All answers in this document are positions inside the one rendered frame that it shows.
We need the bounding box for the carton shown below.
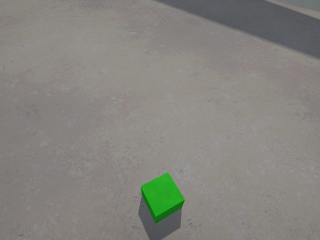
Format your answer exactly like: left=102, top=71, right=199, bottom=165
left=140, top=172, right=185, bottom=223

